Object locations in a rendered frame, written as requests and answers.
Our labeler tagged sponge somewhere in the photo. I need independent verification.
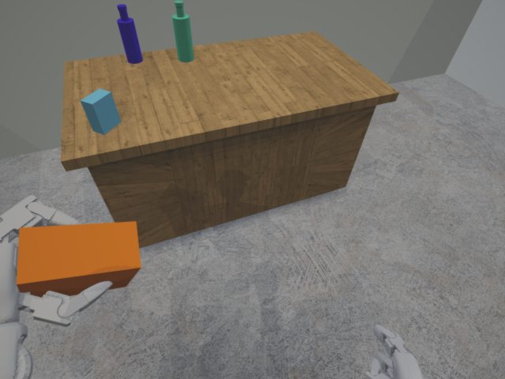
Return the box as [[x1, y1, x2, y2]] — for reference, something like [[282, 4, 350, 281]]
[[17, 221, 141, 298]]

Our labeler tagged robot left hand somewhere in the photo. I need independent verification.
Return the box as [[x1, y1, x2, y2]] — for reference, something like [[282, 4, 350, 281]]
[[0, 195, 113, 327]]

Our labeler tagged robot right hand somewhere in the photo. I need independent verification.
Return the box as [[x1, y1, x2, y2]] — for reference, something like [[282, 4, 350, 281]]
[[365, 325, 424, 379]]

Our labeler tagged table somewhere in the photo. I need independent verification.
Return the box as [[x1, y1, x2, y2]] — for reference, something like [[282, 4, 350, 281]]
[[61, 32, 399, 248]]

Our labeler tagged robot left forearm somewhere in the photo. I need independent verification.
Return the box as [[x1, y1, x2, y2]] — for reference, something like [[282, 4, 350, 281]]
[[0, 322, 33, 379]]

